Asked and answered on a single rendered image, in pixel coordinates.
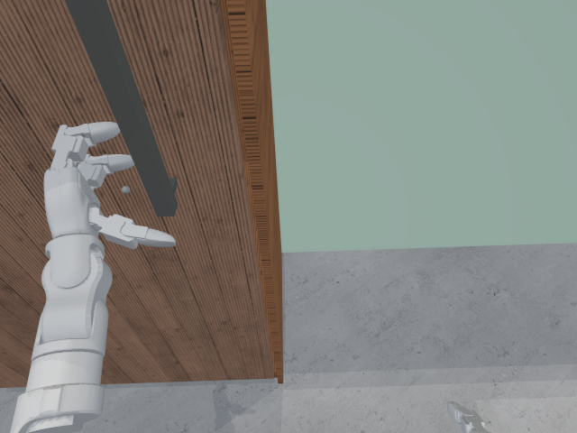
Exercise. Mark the robot left hand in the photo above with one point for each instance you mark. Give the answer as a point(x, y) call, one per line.
point(69, 189)

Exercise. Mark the left robot forearm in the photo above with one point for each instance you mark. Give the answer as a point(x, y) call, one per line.
point(63, 389)

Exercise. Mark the robot right hand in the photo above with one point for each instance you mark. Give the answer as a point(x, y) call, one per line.
point(469, 421)

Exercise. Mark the handle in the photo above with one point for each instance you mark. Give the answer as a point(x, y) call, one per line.
point(98, 33)

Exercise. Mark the wardrobe door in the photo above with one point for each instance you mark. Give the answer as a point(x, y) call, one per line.
point(188, 313)

